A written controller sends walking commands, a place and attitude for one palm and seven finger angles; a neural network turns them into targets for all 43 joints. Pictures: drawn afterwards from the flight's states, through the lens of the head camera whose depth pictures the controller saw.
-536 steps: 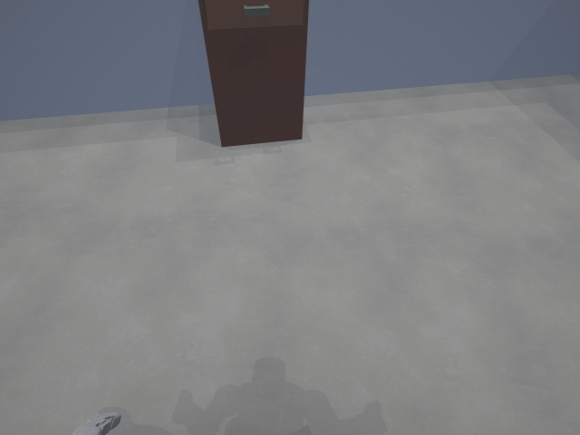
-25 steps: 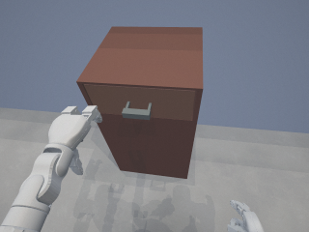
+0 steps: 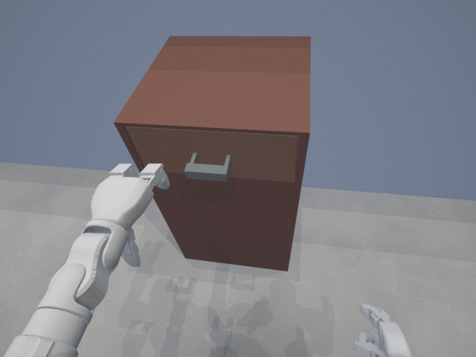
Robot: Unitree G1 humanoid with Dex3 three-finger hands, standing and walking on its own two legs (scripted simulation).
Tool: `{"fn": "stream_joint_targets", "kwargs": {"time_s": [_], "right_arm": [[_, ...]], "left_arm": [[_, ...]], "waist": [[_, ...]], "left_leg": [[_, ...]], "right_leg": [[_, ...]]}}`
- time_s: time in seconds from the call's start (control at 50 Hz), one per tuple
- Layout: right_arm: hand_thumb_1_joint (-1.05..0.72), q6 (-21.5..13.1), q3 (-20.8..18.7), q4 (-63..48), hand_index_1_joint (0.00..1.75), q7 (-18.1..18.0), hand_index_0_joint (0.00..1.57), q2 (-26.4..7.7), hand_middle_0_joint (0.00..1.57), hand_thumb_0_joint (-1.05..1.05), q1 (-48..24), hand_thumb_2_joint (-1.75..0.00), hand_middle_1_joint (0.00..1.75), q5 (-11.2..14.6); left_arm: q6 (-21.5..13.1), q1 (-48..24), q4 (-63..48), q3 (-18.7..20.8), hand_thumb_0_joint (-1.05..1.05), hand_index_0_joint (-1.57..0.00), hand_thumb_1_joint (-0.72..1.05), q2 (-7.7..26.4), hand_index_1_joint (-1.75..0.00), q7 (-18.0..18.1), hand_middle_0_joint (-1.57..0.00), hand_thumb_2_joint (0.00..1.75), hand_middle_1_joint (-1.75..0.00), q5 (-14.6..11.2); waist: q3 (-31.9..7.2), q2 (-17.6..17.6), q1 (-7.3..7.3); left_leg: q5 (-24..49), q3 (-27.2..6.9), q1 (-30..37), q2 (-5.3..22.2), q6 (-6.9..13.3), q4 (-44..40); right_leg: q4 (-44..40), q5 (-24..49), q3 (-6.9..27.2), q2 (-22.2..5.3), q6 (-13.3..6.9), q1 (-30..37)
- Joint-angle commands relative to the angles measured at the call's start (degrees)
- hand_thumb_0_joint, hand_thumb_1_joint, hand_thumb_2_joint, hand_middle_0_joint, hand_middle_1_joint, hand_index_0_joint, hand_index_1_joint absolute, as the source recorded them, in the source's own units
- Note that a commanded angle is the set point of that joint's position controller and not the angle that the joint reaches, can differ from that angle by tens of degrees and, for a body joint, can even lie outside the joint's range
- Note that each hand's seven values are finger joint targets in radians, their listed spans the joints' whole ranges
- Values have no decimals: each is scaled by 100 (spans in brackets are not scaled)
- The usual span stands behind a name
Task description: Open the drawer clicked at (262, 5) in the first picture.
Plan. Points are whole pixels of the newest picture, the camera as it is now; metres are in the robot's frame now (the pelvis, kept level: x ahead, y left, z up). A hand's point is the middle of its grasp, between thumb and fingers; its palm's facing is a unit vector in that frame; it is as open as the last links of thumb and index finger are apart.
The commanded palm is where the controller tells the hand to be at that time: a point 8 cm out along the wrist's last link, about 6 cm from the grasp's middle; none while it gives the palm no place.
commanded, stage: move the hooked fingers above the handle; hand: left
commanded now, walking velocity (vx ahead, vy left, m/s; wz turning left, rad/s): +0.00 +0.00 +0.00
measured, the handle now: (209, 164) +0.54 +0.16 -0.06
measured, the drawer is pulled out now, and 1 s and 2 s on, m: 0.00 0.00 0.00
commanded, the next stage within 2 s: none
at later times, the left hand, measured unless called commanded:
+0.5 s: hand (165, 192) +0.38 +0.20 +0.03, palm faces -0.03 -0.06 -1.00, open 13.8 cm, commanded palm +0.37 +0.21 +0.10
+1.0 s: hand (189, 170) +0.45 +0.17 +0.02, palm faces -0.01 -0.02 -1.00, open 13.8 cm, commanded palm +0.43 +0.18 +0.07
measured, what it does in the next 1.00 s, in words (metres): stands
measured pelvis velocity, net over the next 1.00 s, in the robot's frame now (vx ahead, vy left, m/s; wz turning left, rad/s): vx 0.01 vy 0.00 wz -0.01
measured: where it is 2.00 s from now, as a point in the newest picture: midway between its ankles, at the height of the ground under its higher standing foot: outside the picture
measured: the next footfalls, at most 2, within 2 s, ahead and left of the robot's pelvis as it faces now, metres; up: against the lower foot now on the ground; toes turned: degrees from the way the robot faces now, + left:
none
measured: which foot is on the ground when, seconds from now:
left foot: down 0.00-1.00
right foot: down 0.00-1.00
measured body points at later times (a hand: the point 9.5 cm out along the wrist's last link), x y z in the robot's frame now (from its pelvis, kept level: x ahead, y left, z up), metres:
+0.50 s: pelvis +0.01 +0.00 -0.01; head +0.07 -0.03 +0.44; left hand +0.38 +0.20 +0.09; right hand +0.14 -0.26 -0.14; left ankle -0.04 +0.11 -0.74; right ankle +0.03 -0.11 -0.74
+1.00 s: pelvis +0.01 +0.00 -0.01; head +0.08 -0.02 +0.43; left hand +0.45 +0.17 +0.07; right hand +0.08 -0.26 -0.15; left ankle -0.04 +0.11 -0.74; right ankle +0.03 -0.11 -0.74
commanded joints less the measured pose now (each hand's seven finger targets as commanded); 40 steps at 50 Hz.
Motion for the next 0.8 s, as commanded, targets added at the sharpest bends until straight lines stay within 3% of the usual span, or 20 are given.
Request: {"fn": "stream_joint_targets", "kwargs": {"time_s": [0.0,0.02,0.08,0.12,0.24,0.28,0.38,0.42,0.46,0.52,0.58,0.62,0.68,0.7,0.78], "right_arm": [[-90,-238,-244,-698,30,-131,20,-587,20,0,-235,-90,30,-50],[-90,-246,-242,-712,30,-135,20,-562,20,0,-245,-90,30,-41],[-90,-255,-270,-637,30,-148,20,-561,20,0,-137,-90,30,-35],[-90,-269,-306,-620,30,-120,20,-553,20,0,-90,-90,30,-27],[-90,-218,-370,-619,30,-74,20,-649,20,0,59,-90,30,4],[-90,-192,-379,-619,30,-75,20,-681,20,0,107,-90,30,2],[-90,-168,-435,-593,30,-100,20,-681,20,0,280,-90,30,-31],[-90,-175,-471,-538,30,-84,20,-652,20,0,360,-90,30,-39],[-90,-173,-479,-503,30,-55,20,-651,20,0,398,-90,30,-30],[-90,-166,-492,-391,30,-11,20,-653,20,0,484,-90,30,-13],[-90,-138,-487,-361,30,16,20,-684,20,0,500,-90,30,12],[-90,-136,-504,-323,30,21,20,-692,20,0,561,-90,30,9],[-90,-107,-505,-330,30,-27,20,-722,20,0,633,-90,30,7],[-90,-102,-499,-337,30,-40,20,-700,20,0,641,-90,30,3],[-90,-98,-483,-283,30,-100,20,-715,20,0,819,-90,30,-35]], "left_arm": [[-267,-2185,-841,1007,0,-30,-50,1467,-120,397,-30,30,-120,98],[-304,-2164,-729,950,0,-30,-50,1355,-120,443,-30,30,-120,90],[-345,-2463,-449,1059,0,-30,-50,1446,-120,601,-30,30,-120,134],[-319,-2466,-389,890,0,-30,-50,1238,-120,664,-30,30,-120,142],[-100,-2497,145,524,0,-30,-50,909,-120,572,-30,30,-120,131],[-107,-2615,215,568,0,-30,-50,998,-120,529,-30,30,-120,146],[-336,-3047,97,787,0,-30,-50,1230,-120,674,-30,30,-120,211],[-431,-3111,90,832,0,-30,-50,1192,-120,831,-30,30,-120,250],[-407,-3185,267,827,0,-30,-50,1115,-120,981,-30,30,-120,292],[-235,-3273,753,738,0,-30,-50,982,-120,1171,-30,30,-120,394],[6,-3740,1104,410,0,-30,-50,772,-120,1222,-30,30,-120,500],[120,-4077,1317,153,0,-30,-50,556,-120,1198,-30,30,-120,521],[144,-4377,1628,153,0,-30,-50,637,-120,1085,-30,30,-120,485],[113,-4555,1664,-15,0,-30,-50,454,-120,1057,-30,30,-120,463],[-103,-4944,2081,252,0,-30,-50,742,-120,1102,-30,30,-120,516]], "waist": [[-1630,-456,-73],[-1645,-413,-57],[-1810,-342,-97],[-1924,-186,-114],[-1991,-634,-220],[-1959,-703,-242],[-2339,-555,-246],[-2411,-343,-242],[-2378,-357,-293],[-2234,-401,-326],[-2211,-344,-433],[-2300,-394,-516],[-2452,-593,-567],[-2418,-577,-615],[-2448,-600,-627]], "left_leg": [[1377,-83,-269,-86,-1,-283],[1382,-68,-330,-100,6,-264],[1490,-52,-389,-102,-11,-196],[1771,-17,-339,-105,-20,-110],[1785,15,-528,-94,10,-7],[1726,8,-566,-91,26,9],[1987,-23,-536,-101,42,140],[2203,-50,-471,-92,6,194],[2279,-77,-481,-82,-14,236],[2316,-54,-581,-56,-50,260],[2075,-42,-612,-51,-61,248],[2005,-53,-538,-39,-46,279],[1854,-58,-604,-69,2,298],[1797,-65,-593,-73,14,306],[1763,-97,-717,-84,28,367]], "right_leg": [[-173,844,234,132,-166,1368],[-159,887,248,120,-161,1388],[-83,1033,249,122,-158,1372],[-10,1360,245,131,-176,1353],[79,1520,225,134,-141,1306],[91,1460,223,129,-132,1269],[251,1769,257,124,-141,1334],[337,1852,228,151,-175,1214],[357,1834,192,181,-184,1081],[418,1798,131,202,-200,886],[394,1522,111,207,-203,697],[391,1425,89,214,-202,598],[383,1421,124,205,-176,720],[382,1382,106,200,-175,649],[452,1373,122,205,-178,582]]}}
